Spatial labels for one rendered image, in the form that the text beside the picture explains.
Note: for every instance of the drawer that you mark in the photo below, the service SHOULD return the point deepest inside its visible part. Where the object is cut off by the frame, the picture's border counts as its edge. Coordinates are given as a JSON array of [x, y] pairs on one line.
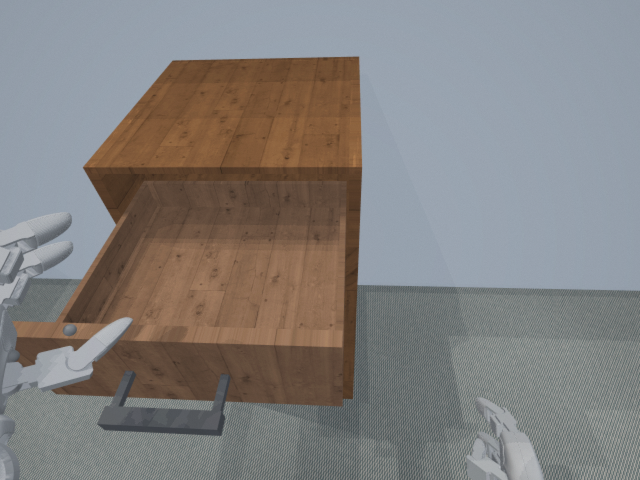
[[245, 278]]

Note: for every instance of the cabinet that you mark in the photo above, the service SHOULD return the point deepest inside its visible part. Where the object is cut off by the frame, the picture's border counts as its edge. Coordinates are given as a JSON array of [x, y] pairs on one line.
[[274, 119]]

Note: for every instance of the robot left forearm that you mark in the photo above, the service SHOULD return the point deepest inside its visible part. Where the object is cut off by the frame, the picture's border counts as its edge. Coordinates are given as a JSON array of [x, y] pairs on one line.
[[9, 464]]

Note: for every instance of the left robot hand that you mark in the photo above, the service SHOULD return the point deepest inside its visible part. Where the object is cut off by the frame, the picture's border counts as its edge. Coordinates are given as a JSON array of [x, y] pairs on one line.
[[58, 367]]

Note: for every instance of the right robot hand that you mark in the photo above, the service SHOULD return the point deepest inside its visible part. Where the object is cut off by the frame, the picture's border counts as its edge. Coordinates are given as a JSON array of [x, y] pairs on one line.
[[512, 458]]

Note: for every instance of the handle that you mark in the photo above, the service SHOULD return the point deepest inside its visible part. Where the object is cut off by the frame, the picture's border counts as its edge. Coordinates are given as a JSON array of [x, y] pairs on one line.
[[161, 420]]

